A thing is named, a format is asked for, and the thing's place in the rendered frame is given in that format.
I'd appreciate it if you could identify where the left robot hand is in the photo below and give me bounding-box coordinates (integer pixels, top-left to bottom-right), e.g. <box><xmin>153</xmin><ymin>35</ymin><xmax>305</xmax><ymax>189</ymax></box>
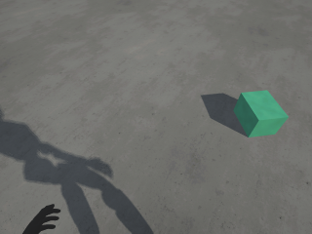
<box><xmin>22</xmin><ymin>204</ymin><xmax>60</xmax><ymax>234</ymax></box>

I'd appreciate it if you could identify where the carton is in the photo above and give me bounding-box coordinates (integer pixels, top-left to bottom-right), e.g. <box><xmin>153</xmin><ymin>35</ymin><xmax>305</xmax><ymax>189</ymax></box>
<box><xmin>233</xmin><ymin>90</ymin><xmax>289</xmax><ymax>137</ymax></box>

